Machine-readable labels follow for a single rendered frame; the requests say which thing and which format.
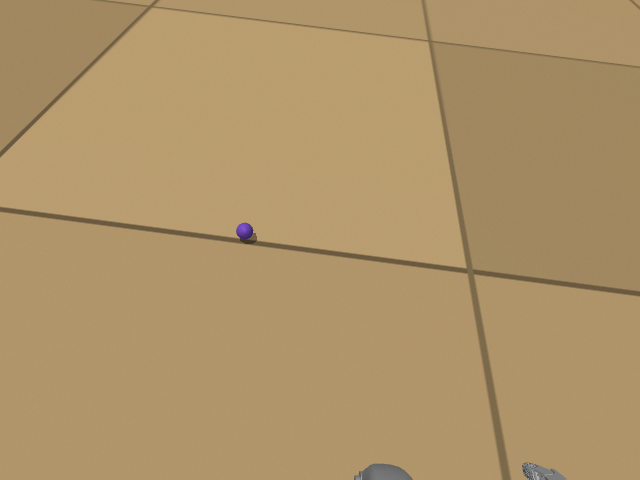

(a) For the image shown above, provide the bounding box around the ball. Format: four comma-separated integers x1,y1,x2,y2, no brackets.
236,223,253,239

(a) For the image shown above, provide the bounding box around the right robot hand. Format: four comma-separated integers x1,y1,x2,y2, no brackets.
522,463,568,480

